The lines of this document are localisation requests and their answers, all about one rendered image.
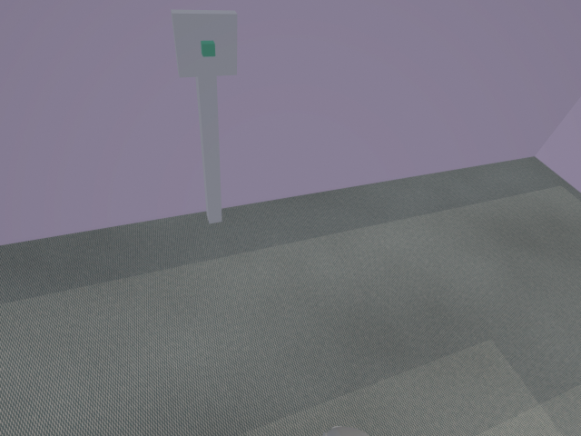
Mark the panel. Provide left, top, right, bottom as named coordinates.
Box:
left=171, top=9, right=237, bottom=224

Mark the button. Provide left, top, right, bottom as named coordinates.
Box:
left=201, top=41, right=215, bottom=56

